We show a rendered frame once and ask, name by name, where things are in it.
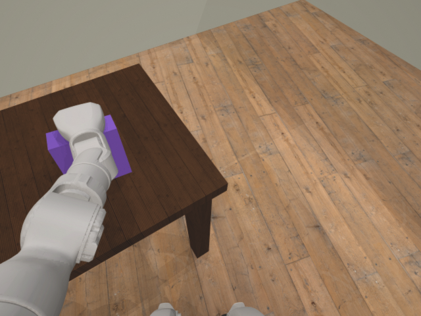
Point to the robot left shin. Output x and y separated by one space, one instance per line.
165 305

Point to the table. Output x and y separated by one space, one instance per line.
171 174

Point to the robot left hand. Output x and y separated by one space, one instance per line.
79 117

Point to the sponge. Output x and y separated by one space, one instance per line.
60 151

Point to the robot left forearm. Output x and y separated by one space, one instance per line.
89 176

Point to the robot right shin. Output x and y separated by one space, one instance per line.
236 305

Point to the left robot upper arm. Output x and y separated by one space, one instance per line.
63 232

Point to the robot shin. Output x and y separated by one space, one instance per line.
236 305
165 305

